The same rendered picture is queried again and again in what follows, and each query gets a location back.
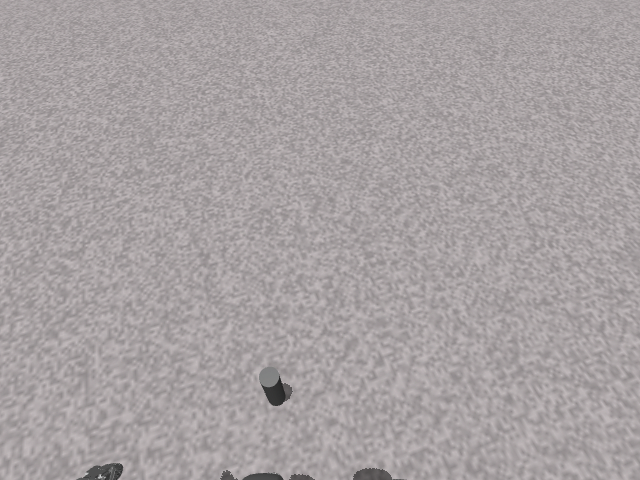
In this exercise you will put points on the left robot hand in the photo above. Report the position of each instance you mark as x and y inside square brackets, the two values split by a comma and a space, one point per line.
[107, 472]

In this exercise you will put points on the can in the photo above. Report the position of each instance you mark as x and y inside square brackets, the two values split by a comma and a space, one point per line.
[271, 383]

